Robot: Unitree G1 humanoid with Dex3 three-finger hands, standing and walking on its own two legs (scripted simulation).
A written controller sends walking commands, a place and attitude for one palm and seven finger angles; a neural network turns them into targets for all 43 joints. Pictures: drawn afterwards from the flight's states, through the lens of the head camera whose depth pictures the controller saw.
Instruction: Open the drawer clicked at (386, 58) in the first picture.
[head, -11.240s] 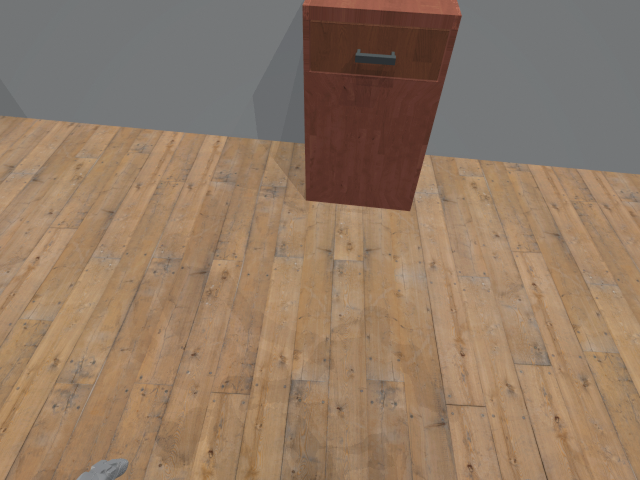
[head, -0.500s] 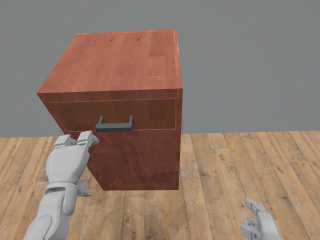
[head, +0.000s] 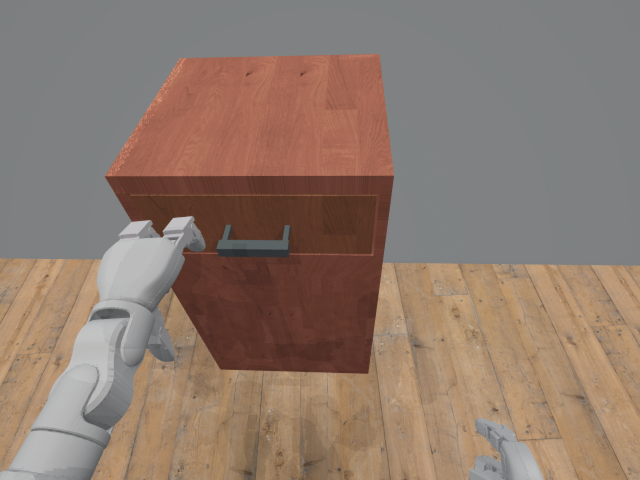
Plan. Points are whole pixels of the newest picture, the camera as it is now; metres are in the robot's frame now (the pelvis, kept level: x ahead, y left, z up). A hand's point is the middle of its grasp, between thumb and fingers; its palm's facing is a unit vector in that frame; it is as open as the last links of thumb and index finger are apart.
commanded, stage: raise the hand with hooked fingers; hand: left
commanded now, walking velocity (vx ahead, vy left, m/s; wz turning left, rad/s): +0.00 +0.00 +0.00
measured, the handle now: (255, 239) +0.51 +0.19 -0.06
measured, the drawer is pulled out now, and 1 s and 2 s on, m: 0.00 0.00 0.00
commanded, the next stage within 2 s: move the hooked fingers above the handle in 0.20 s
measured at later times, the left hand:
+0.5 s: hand (182, 295) +0.31 +0.22 +0.06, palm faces +0.01 -0.08 -1.00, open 13.8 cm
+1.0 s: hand (204, 270) +0.37 +0.22 +0.03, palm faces +0.01 -0.07 -1.00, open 13.8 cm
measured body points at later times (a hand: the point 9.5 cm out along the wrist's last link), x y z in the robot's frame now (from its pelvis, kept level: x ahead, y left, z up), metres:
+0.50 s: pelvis +0.00 -0.03 +0.00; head +0.01 -0.05 +0.45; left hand +0.30 +0.22 +0.12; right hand +0.19 -0.25 -0.11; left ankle +0.03 +0.09 -0.73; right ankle -0.03 -0.13 -0.73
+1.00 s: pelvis +0.01 -0.03 -0.01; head +0.05 -0.04 +0.44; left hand +0.36 +0.22 +0.09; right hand +0.15 -0.28 -0.14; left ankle +0.03 +0.09 -0.73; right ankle -0.03 -0.13 -0.73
